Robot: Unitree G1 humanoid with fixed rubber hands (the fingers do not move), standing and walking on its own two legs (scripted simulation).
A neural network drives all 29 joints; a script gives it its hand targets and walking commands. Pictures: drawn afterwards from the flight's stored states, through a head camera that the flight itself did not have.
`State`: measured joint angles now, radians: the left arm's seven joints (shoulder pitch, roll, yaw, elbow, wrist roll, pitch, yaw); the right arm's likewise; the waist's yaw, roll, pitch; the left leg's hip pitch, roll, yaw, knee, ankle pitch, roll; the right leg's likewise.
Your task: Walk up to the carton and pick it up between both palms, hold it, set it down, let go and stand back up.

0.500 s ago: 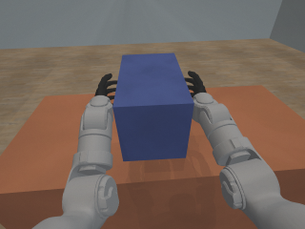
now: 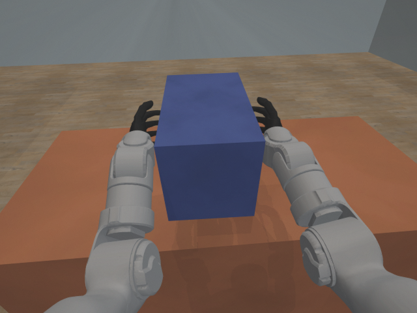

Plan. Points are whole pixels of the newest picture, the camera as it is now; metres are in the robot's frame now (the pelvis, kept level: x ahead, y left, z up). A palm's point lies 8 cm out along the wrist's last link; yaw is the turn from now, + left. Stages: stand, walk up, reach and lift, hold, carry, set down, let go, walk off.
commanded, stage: hold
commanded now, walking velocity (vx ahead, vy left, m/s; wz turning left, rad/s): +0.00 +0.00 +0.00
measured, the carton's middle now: (206, 139) +0.41 -0.01 +0.20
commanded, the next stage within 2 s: none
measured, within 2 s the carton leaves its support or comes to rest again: neither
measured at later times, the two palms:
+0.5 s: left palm (140, 138) +0.38 +0.12 +0.22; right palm (271, 134) +0.37 -0.13 +0.22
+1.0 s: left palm (140, 139) +0.38 +0.12 +0.22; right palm (270, 135) +0.37 -0.13 +0.22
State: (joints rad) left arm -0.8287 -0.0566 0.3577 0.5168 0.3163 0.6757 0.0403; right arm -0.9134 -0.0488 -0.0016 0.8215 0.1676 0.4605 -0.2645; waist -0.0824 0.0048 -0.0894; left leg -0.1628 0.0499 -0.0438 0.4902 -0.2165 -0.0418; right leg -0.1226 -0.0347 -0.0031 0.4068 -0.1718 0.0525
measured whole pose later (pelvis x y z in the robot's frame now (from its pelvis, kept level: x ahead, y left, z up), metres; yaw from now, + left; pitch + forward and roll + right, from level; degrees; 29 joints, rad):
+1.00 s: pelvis +0.00 +0.00 +0.00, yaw +0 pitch -6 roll -1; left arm -0.81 -0.06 0.36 0.48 0.32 0.69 0.04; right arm -0.90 -0.04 0.00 0.80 0.17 0.46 -0.26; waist -0.08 0.00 -0.08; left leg -0.16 0.05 -0.04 0.49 -0.22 -0.04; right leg -0.12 -0.03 0.00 0.41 -0.18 0.05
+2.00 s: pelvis +0.00 +0.00 +0.00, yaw +0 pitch -7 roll -1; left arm -0.81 -0.07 0.36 0.47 0.32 0.69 0.03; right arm -0.89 -0.04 0.00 0.79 0.17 0.46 -0.27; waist -0.08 0.00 -0.08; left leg -0.15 0.05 -0.04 0.49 -0.22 -0.04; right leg -0.11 -0.03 0.00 0.41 -0.18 0.05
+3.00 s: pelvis +0.03 +0.00 +0.00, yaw +0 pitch -8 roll -1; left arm -0.74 -0.06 0.30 0.43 0.38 0.53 -0.03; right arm -0.70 0.03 -0.03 0.73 0.17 0.18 -0.30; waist -0.08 -0.05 0.02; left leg -0.07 0.05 -0.04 0.46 -0.25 -0.04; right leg -0.04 -0.04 0.00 0.39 -0.21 0.05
